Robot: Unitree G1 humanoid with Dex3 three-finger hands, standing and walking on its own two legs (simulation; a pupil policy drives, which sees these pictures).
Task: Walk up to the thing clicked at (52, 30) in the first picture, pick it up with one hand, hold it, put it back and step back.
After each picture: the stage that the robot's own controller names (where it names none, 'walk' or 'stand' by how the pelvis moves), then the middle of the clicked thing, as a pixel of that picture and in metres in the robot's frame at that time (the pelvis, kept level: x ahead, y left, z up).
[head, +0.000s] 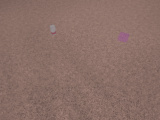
stand; (53, 30) +1.58 +0.43 -0.72
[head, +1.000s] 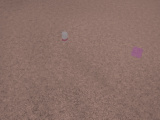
walk; (64, 36) +1.49 +0.22 -0.70
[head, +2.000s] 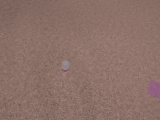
walk; (65, 66) +0.95 +0.17 -0.72
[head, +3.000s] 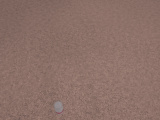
walk; (58, 108) +0.56 +0.20 -0.71
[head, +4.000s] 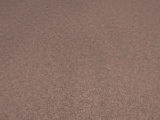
stand; out of the picture +0.38 +0.21 -0.70
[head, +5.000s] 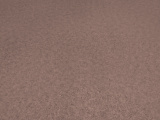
stand; out of the picture +0.35 +0.18 -0.72
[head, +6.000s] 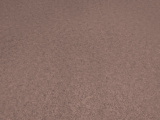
stand; out of the picture +0.35 +0.19 -0.73
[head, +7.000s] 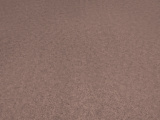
stand; out of the picture +0.34 +0.21 -0.73
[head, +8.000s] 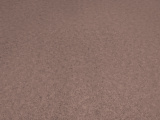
stand; out of the picture +0.33 +0.21 -0.73
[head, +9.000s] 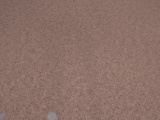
go down; (53, 118) +0.35 +0.21 -0.68
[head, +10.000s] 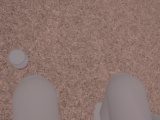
go down; (19, 60) +0.41 +0.25 -0.28
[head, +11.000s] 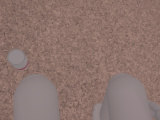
close in; (19, 60) +0.41 +0.25 -0.28
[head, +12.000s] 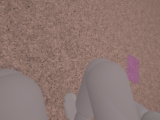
close in; out of the picture +0.40 +0.28 -0.21
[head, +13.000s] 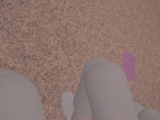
close; out of the picture +0.39 +0.29 -0.22
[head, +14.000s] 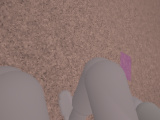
lift; out of the picture +0.37 +0.28 -0.22
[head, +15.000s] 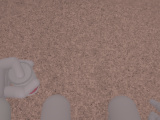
lift; (25, 80) +0.32 +0.21 -0.01
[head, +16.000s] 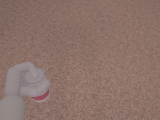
hold; (37, 85) +0.33 +0.18 +0.00
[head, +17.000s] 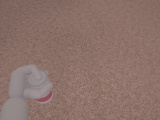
hold; (40, 87) +0.33 +0.17 +0.00
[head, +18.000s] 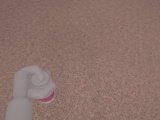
crouch; (43, 87) +0.33 +0.16 -0.01
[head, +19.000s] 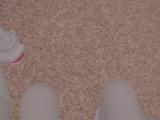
crouch; (10, 49) +0.44 +0.23 -0.09
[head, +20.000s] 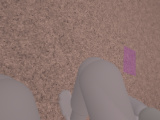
lower; out of the picture +0.40 +0.30 -0.22
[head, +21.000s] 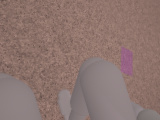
lower; out of the picture +0.41 +0.30 -0.22
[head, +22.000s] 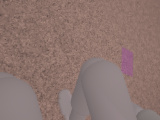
lower; out of the picture +0.41 +0.30 -0.22
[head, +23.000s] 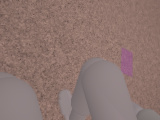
lower; out of the picture +0.41 +0.30 -0.22
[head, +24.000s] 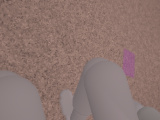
open; out of the picture +0.40 +0.29 -0.22
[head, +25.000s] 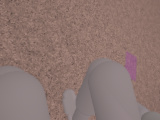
stand; out of the picture +0.40 +0.28 -0.22
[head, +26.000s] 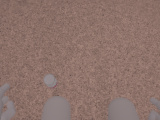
walk; (50, 81) +0.41 +0.21 -0.47
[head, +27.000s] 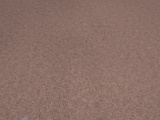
stand; out of the picture +0.36 +0.19 -0.66
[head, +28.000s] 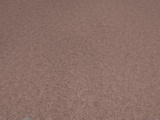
stand; out of the picture +0.37 +0.20 -0.66
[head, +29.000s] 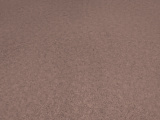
stand; out of the picture +0.38 +0.19 -0.72
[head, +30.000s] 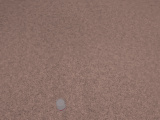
walk; (61, 105) +0.45 +0.17 -0.70
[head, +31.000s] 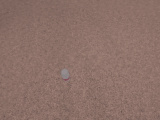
walk; (65, 75) +0.75 +0.25 -0.70
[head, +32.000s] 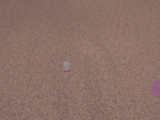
stand; (66, 67) +0.98 +0.23 -0.71
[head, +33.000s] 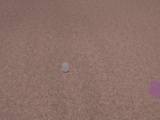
stand; (65, 68) +0.98 +0.23 -0.73
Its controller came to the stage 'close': yes
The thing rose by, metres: 0.71
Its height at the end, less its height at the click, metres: +0.00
